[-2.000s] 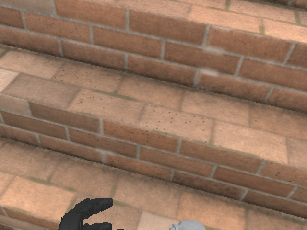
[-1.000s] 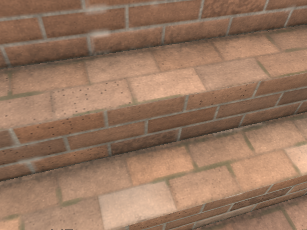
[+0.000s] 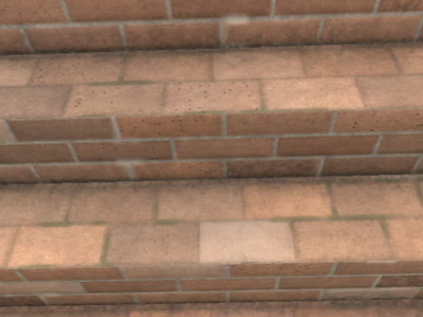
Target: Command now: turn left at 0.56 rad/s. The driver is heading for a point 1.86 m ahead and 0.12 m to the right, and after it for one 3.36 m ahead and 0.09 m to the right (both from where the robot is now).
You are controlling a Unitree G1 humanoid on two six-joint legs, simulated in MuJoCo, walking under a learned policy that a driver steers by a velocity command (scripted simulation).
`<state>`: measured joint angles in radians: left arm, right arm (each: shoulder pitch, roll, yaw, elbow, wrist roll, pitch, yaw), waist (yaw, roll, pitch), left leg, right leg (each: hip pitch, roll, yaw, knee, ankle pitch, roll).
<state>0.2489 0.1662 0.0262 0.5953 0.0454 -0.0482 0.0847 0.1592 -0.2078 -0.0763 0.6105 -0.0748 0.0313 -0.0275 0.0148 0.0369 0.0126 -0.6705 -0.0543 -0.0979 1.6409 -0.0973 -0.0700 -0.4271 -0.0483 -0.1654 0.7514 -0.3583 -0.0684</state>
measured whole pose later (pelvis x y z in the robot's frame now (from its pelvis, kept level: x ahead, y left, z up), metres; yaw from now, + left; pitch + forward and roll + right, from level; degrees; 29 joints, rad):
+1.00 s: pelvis -0.03 +0.24 -0.08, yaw -6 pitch +3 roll +2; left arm -0.02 0.20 0.05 0.52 0.07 0.06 0.05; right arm 0.26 -0.20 0.02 0.54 -0.07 0.04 -0.09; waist -0.06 -0.04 0.02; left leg -0.39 -0.07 0.10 1.08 -0.85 0.10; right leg -0.86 0.12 0.12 1.67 -0.49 0.05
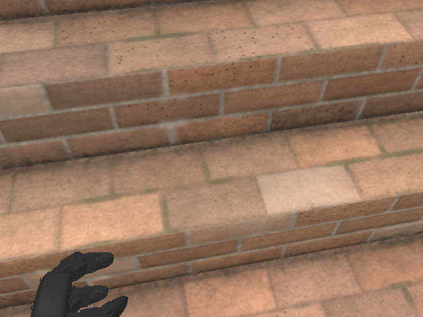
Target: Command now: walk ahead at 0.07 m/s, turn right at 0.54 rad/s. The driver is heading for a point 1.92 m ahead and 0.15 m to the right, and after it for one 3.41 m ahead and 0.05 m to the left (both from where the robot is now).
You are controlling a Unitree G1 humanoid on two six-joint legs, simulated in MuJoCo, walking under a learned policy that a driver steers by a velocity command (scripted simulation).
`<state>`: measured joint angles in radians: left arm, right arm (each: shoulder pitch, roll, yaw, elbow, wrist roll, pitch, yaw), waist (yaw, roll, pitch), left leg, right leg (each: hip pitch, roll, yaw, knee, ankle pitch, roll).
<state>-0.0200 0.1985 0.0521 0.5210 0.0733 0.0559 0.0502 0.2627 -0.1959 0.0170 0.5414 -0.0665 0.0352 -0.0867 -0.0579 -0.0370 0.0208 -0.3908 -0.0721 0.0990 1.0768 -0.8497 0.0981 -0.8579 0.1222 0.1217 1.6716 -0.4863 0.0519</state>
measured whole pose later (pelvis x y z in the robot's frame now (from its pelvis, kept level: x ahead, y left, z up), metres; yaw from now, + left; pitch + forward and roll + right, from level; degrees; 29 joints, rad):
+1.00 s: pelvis +0.12 +0.05 +0.10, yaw -22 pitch +2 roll -3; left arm 0.46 0.25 0.05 1.00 0.05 -0.12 0.01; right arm -0.13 -0.09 0.03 0.41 0.00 -0.04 -0.09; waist 0.01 -0.07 -0.06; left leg -1.28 -0.13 -0.15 2.35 -0.64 0.07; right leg -0.12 0.04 -0.09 0.45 -0.35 -0.03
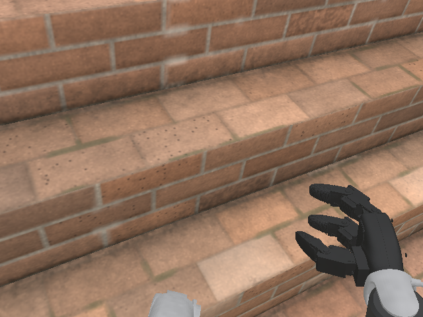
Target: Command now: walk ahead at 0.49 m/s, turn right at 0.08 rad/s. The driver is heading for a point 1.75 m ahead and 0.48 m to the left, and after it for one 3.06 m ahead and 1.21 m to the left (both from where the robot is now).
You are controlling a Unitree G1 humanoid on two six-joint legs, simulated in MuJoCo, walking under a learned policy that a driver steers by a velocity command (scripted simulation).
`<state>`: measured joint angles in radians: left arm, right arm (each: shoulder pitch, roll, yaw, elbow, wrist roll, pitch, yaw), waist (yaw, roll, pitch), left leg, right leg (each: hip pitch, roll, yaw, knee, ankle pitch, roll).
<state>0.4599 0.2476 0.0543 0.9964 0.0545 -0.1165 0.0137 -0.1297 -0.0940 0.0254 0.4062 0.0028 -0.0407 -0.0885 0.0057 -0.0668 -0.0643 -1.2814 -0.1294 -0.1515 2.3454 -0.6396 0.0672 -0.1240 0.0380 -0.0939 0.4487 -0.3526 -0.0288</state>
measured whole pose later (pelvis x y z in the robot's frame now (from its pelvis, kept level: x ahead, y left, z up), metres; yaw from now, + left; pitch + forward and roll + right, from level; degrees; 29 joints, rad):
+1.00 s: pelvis +0.45 +0.08 +0.44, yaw +13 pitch +5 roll -4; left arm 0.45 0.29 0.09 0.98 0.06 -0.18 0.07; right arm -0.30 -0.25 -0.06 0.47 -0.03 -0.07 0.00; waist 0.12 0.02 -0.05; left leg -0.92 -0.05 -0.12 2.13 -0.40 0.10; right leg -0.35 -0.08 -0.27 0.45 -0.15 -0.04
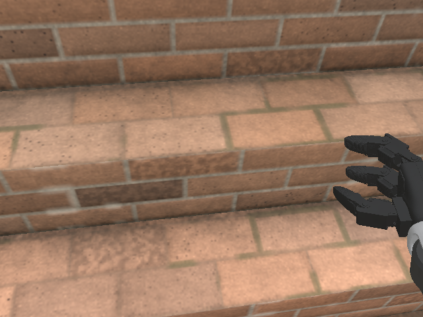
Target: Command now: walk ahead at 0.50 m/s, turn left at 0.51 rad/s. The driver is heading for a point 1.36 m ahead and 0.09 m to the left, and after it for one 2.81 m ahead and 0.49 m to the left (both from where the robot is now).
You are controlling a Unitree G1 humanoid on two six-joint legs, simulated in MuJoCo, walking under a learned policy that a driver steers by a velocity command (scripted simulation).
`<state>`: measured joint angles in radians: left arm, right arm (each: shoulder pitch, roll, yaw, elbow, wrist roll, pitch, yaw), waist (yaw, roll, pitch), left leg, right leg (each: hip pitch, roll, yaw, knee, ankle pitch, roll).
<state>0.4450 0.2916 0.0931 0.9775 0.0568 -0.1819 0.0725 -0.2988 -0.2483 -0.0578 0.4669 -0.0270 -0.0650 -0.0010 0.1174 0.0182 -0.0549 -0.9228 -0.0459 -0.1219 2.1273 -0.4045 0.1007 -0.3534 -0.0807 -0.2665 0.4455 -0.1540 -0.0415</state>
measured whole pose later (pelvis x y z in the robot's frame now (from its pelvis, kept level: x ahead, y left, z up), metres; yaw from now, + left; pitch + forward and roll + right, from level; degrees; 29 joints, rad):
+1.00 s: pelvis -0.09 +0.10 -0.03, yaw +2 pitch +0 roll +1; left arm 0.39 0.14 0.06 0.77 0.07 -0.01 0.09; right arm 0.18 -0.13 0.00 0.72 0.00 0.07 -0.07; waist 0.09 -0.02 -0.08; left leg -0.34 -0.03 0.03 0.75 -0.48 0.04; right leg -0.38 0.12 0.02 0.82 -0.43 -0.11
